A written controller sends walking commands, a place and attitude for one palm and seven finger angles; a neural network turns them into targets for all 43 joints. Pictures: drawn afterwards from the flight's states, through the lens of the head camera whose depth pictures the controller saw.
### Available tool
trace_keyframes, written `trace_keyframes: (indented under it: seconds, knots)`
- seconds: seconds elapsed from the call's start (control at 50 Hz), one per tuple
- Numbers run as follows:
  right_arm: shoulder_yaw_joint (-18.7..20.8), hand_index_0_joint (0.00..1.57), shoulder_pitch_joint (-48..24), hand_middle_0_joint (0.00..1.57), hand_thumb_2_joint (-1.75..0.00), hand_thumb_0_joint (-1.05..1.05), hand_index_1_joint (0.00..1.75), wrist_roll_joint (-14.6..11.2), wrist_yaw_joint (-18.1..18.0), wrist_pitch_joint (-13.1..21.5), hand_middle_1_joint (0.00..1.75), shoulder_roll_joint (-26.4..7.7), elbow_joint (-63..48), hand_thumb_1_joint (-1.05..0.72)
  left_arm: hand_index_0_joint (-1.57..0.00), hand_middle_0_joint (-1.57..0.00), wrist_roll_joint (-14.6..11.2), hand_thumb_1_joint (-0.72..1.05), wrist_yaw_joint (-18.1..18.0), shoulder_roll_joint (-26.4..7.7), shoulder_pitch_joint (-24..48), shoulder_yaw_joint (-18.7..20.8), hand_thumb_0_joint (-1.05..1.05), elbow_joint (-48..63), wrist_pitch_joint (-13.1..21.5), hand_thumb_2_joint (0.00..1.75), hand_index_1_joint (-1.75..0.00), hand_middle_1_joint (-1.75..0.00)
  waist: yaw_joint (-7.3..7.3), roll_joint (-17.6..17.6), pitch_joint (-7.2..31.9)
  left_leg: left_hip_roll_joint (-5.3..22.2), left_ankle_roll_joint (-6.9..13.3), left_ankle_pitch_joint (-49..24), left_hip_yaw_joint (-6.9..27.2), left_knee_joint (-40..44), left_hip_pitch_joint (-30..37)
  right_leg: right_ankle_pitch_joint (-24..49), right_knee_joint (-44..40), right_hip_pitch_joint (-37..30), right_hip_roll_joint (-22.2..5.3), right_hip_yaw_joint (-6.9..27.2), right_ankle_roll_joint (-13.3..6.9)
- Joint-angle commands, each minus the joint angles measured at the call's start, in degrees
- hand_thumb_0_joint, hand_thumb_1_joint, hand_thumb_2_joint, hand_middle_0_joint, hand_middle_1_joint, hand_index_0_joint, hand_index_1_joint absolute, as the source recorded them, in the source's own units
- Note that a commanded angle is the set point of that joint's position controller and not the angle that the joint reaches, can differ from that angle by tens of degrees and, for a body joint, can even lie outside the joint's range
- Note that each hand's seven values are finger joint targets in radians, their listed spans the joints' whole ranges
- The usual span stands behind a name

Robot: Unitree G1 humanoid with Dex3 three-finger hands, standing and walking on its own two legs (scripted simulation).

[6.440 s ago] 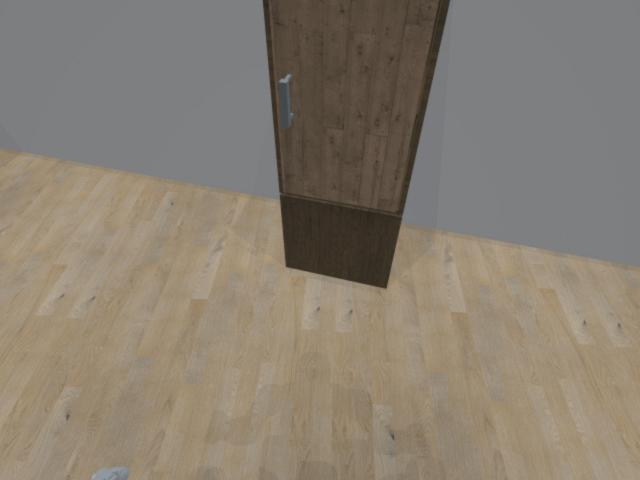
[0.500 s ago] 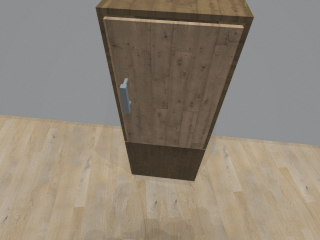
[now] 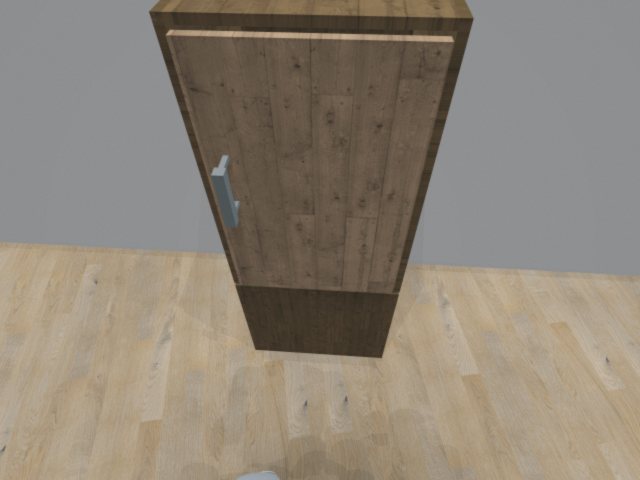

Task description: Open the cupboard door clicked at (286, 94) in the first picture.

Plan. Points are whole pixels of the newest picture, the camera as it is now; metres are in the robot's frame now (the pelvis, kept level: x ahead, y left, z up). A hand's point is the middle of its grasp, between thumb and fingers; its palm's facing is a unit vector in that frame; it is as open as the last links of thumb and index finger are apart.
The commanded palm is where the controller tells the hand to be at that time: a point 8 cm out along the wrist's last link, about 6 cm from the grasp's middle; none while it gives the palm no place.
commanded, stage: come to a stop and stand still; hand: left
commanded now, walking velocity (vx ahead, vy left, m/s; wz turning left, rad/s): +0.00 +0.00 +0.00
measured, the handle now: (228, 191) +0.56 +0.22 +0.01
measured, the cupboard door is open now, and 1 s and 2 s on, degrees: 0 0 0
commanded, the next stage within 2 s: look again from close up in 0.56 s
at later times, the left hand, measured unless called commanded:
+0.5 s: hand out of the picture -0.02 +0.16 -0.16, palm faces +0.06 -0.97 -0.21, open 7.4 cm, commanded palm none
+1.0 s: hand out of the picture -0.02 +0.13 -0.16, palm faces +0.07 -0.99 -0.14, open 7.4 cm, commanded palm none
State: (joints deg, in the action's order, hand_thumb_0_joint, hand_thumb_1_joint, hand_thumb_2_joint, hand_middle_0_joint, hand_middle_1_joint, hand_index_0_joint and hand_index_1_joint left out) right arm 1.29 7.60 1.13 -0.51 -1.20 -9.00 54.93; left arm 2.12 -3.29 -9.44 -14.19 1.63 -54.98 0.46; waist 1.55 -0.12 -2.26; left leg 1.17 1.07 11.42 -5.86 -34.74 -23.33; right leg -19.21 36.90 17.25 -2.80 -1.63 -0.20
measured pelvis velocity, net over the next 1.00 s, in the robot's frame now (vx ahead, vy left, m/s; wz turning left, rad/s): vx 0.00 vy -0.02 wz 0.04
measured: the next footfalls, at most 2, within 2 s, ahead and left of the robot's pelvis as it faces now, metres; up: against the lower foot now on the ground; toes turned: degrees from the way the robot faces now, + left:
none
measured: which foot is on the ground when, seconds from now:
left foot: down 0.00-1.00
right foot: down 0.00-1.00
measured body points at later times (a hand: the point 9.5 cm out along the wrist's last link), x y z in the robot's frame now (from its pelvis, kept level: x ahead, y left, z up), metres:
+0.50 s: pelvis -0.03 -0.03 +0.01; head -0.04 -0.03 +0.46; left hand -0.02 +0.21 -0.14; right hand -0.03 -0.25 -0.14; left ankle +0.04 +0.08 -0.72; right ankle +0.00 -0.12 -0.72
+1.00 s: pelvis +0.00 -0.02 +0.02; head +0.00 -0.01 +0.47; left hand -0.02 +0.19 -0.15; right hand +0.00 -0.23 -0.14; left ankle +0.05 +0.08 -0.72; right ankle +0.00 -0.12 -0.72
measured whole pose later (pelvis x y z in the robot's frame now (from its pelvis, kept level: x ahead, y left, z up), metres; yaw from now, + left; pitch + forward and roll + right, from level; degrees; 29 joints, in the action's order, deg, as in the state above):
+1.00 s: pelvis +0.00 -0.02 +0.02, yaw +2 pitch +0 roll -1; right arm -0.6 18.6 1.2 -1.4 0.4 -6.6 63.4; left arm 1.1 -2.0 -7.1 -20.2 -0.1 -62.1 1.1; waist -0.1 1.0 0.3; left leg 0.4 1.4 10.1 -2.6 -27.0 -16.6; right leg -14.3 26.4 11.8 0.4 -5.1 -1.7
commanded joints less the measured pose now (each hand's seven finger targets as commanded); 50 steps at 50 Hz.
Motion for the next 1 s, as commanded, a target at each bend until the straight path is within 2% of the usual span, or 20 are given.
trace_keyframes:
  seconds: [0.0, 0.02, 0.04, 0.06, 0.08, 0.1, 0.12, 0.14, 0.16, 0.18, 0.22, 0.24, 0.26, 0.32, 0.36, 0.42, 0.48, 0.58, 0.72, 0.98]
  knots:
    - [2.2, 0.20, 3.4, 0.20, -0.90, 0.00, 0.30, -0.1, 1.1, 0.8, 0.30, -3.4, -6.5, -0.90, -0.20, -0.20, 0.2, 0.90, 0.1, -11.3, -2.6, 0.8, 0.00, 5.1, 1.3, 0.90, -0.30, -0.30, -2.44, 3.6, 5.9, -1.8, -1.3, 11.6, 3.2, -12.4, 1.5, 17.4, -14.6, -1.9, -12.5, 11.5, -8.6]
    - [2.2, 0.20, 3.4, 0.20, -0.90, 0.00, 0.30, -0.1, 1.0, 0.5, 0.30, -3.5, -6.6, -0.90, -0.20, -0.20, 0.0, 0.90, 0.0, -11.0, -1.8, 1.6, 0.00, 5.5, 1.4, 0.90, -0.30, -0.30, -2.35, 8.4, 5.7, -1.4, -1.0, 11.3, 3.3, -12.2, 0.6, 16.4, -13.8, -1.6, -11.7, 12.6, -8.6]
    - [2.4, 0.20, 4.6, 0.20, -0.90, 0.00, 0.30, -0.2, 0.8, 0.4, 0.30, -4.6, -6.7, -0.90, -0.20, -0.20, -0.1, 0.90, 0.0, -11.4, 0.1, 1.6, 0.00, 6.2, 1.4, 0.90, -0.30, -0.30, -3.34, 11.2, 4.1, -0.6, -0.5, 9.6, 3.5, -11.1, 1.4, 13.7, -13.5, 0.2, -10.5, 10.3, -7.9]
    - [2.4, 0.20, 5.5, 0.20, -0.90, 0.00, 0.30, -0.2, 0.6, 0.5, 0.30, -5.0, -6.6, -0.90, -0.20, -0.20, -0.3, 0.90, 0.0, -11.0, 1.6, 1.5, 0.00, 6.6, 1.2, 0.90, -0.30, -0.30, -3.67, 11.7, 1.7, -0.4, -0.4, 8.6, 3.3, -7.9, 3.6, 9.8, -13.6, 3.4, -10.5, 9.2, -7.7]
    - [2.1, 0.20, 7.2, 0.20, -0.90, 0.00, 0.30, -0.3, 0.5, 0.7, 0.30, -4.6, -5.8, -0.90, -0.20, -0.20, -0.3, 0.90, 0.1, -10.5, 2.0, 1.4, 0.00, 6.8, 0.8, 0.90, -0.30, -0.30, -4.44, 8.7, 0.3, -0.4, -0.5, 6.2, 3.0, -2.5, 8.0, 2.7, -13.6, 7.5, -9.4, 8.1, -6.7]
    - [1.8, 0.20, 8.8, 0.20, -0.90, 0.00, 0.30, -0.2, 0.5, 0.9, 0.30, -4.8, -5.0, -0.90, -0.20, -0.20, -0.5, 0.90, 0.2, -9.5, 2.0, 1.0, 0.00, 6.8, 0.3, 0.90, -0.30, -0.30, -4.62, 4.3, -2.0, 0.4, -0.2, 5.3, 4.5, 2.6, 10.6, -4.6, -12.6, 11.0, -7.0, 6.6, -5.2]
    - [1.7, 0.20, 9.2, 0.20, -0.90, 0.00, 0.30, 0.1, 0.5, 1.3, 0.30, -5.8, -4.6, -0.90, -0.20, -0.20, -0.7, 0.90, 0.3, -8.1, 1.1, 0.7, 0.00, 6.7, -0.2, 0.90, -0.30, -0.30, -3.84, -2.7, -5.0, 3.1, 1.2, 5.7, 9.3, 7.9, 8.2, -8.1, -10.0, 11.8, -3.1, 4.5, -3.4]
    - [1.6, 0.20, 9.6, 0.20, -0.90, 0.00, 0.30, 0.5, 0.3, 1.6, 0.30, -7.5, -4.8, -0.90, -0.20, -0.20, -0.8, 0.90, 0.5, -6.7, -1.2, 0.5, 0.00, 6.6, -0.5, 0.90, -0.30, -0.30, -2.51, -8.4, -6.4, 7.8, 3.6, 8.7, 15.5, 13.5, 2.9, -6.8, -7.7, 8.0, 0.0, 1.1, -1.7]
    - [1.5, 0.20, 8.3, 0.20, -0.90, 0.00, 0.30, 0.7, 0.2, 1.6, 0.30, -8.1, -4.8, -0.90, -0.20, -0.20, -1.0, 0.90, 0.5, -6.6, -2.6, 0.5, 0.00, 5.9, -0.8, 0.90, -0.30, -0.30, -1.44, -12.5, -6.3, 8.8, 4.7, 16.8, 19.6, 18.7, -2.2, -5.8, -6.0, 2.8, 1.3, -0.5, -1.3]
    - [1.6, 0.20, 6.7, 0.20, -0.90, 0.00, 0.30, 0.6, 0.0, 1.6, 0.30, -8.6, -4.7, -0.90, -0.20, -0.20, -0.7, 0.90, 0.7, -7.1, -3.6, 0.5, 0.00, 5.0, -0.9, 0.90, -0.30, -0.30, -0.53, -12.0, -6.8, 8.7, 5.1, 22.0, 20.4, 21.0, -6.2, -3.5, -5.4, -1.3, 1.3, -0.4, -1.4]
    - [1.5, 0.20, 5.7, 0.20, -0.90, 0.00, 0.30, 0.5, -0.2, 1.6, 0.30, -8.9, -5.1, -0.90, -0.20, -0.20, -0.7, 0.90, 1.3, -6.6, -6.2, 0.6, 0.00, 3.6, -0.8, 0.90, -0.30, -0.30, 0.56, -6.2, -5.0, 7.1, 4.1, 24.1, 17.2, 19.9, -8.0, -1.6, -7.1, -5.7, 1.0, 0.3, -1.8]
    - [1.3, 0.20, 6.7, 0.20, -0.90, 0.00, 0.30, 0.5, -0.3, 1.7, 0.30, -8.2, -4.8, -0.90, -0.20, -0.20, -0.7, 0.90, 1.4, -6.8, -6.0, 0.4, 0.00, 3.5, -0.5, 0.90, -0.30, -0.30, 0.38, -3.0, -3.8, 6.1, 3.4, 21.6, 15.6, 18.7, -6.2, -1.8, -9.5, -6.1, 0.3, 1.3, -2.0]
    - [1.2, 0.20, 7.8, 0.20, -0.90, 0.00, 0.30, 0.5, -0.3, 1.7, 0.30, -8.2, -4.3, -0.90, -0.20, -0.20, -0.8, 0.90, 1.5, -6.7, -6.2, 0.5, 0.00, 3.4, -0.4, 0.90, -0.30, -0.30, -0.14, -2.0, -1.6, 5.2, 2.8, 20.4, 14.0, 17.4, -3.9, -4.3, -11.5, -5.5, -0.7, 2.6, -2.3]
    - [1.0, 0.20, 11.0, 0.20, -0.90, 0.00, 0.30, 0.6, -0.2, 1.3, 0.30, -6.9, -2.7, -0.90, -0.20, -0.20, -0.9, 0.90, 1.5, -7.6, -4.7, 0.7, 0.00, 3.5, -0.1, 0.90, -0.30, -0.30, -1.85, 2.4, -0.1, 2.4, 1.4, 15.1, 9.6, 11.6, 1.6, -12.8, -17.3, 0.3, -3.9, 6.8, -3.5]
    - [0.7, 0.20, 12.9, 0.20, -0.90, 0.00, 0.30, 0.5, -0.2, 1.3, 0.30, -5.9, -1.5, -0.90, -0.20, -0.20, -1.0, 0.90, 1.5, -7.9, -3.7, 0.6, 0.00, 3.3, 0.1, 0.90, -0.30, -0.30, -2.78, 3.5, 0.2, 1.7, 1.1, 11.0, 8.1, 9.3, 4.9, -13.0, -19.2, 2.8, -5.1, 7.4, -3.8]
    - [0.3, 0.20, 14.7, 0.20, -0.90, 0.00, 0.30, 0.4, -0.2, 1.5, 0.30, -5.2, 0.1, -0.90, -0.20, -0.20, -1.2, 0.90, 1.5, -7.4, -3.4, 0.4, 0.00, 2.4, 0.4, 0.90, -0.30, -0.30, -3.28, 3.3, -0.6, 1.7, 0.8, 8.8, 7.8, 8.7, 6.5, -12.4, -19.8, 4.6, -5.2, 7.5, -3.9]
    - [0.0, 0.20, 14.7, 0.20, -0.90, 0.00, 0.30, 0.3, -0.3, 1.6, 0.30, -5.0, 1.3, -0.90, -0.20, -0.20, -1.2, 0.90, 1.4, -6.8, -4.7, 0.2, 0.00, 1.2, 0.4, 0.90, -0.30, -0.30, -2.71, 1.1, -2.5, 2.7, 1.0, 10.7, 9.2, 11.1, 4.1, -11.2, -18.7, 3.7, -4.0, 6.3, -3.4]
    - [-0.2, 0.20, 15.2, 0.20, -0.90, 0.00, 0.30, 0.2, -0.4, 1.4, 0.30, -4.2, 3.0, -0.90, -0.20, -0.20, -1.1, 0.90, 1.3, -5.9, -7.0, -0.1, 0.00, -1.0, 0.3, 0.90, -0.30, -0.30, -2.33, 0.8, -5.2, 2.6, 0.8, 12.0, 9.3, 11.6, 2.6, -13.5, -19.8, 4.4, -3.8, 6.8, -3.3]
    - [-0.4, 0.20, 15.2, 0.20, -0.90, 0.00, 0.30, 0.1, -0.7, 1.8, 0.30, -3.5, 4.5, -0.90, -0.20, -0.20, -1.2, 0.90, 1.3, -4.4, -9.2, -0.4, 0.00, -3.0, 0.7, 0.90, -0.30, -0.30, -1.71, -0.6, -4.2, 3.4, 1.1, 12.4, 10.5, 13.9, 1.7, -9.4, -18.7, 1.5, -3.1, 5.9, -3.0]
    - [-0.8, 0.20, 13.4, 0.20, -0.90, 0.00, 0.30, -0.4, -1.1, 3.2, 0.30, -3.0, 6.6, -0.90, -0.20, -0.20, -1.3, 0.90, 1.1, -2.6, -9.8, -1.1, 0.00, -5.6, 1.6, 0.90, -0.30, -0.30, -1.41, 0.2, -1.2, 4.5, 1.1, 0.5, 9.5, 14.2, 7.0, 5.9, -17.1, -3.6, -3.3, 4.2, -2.4]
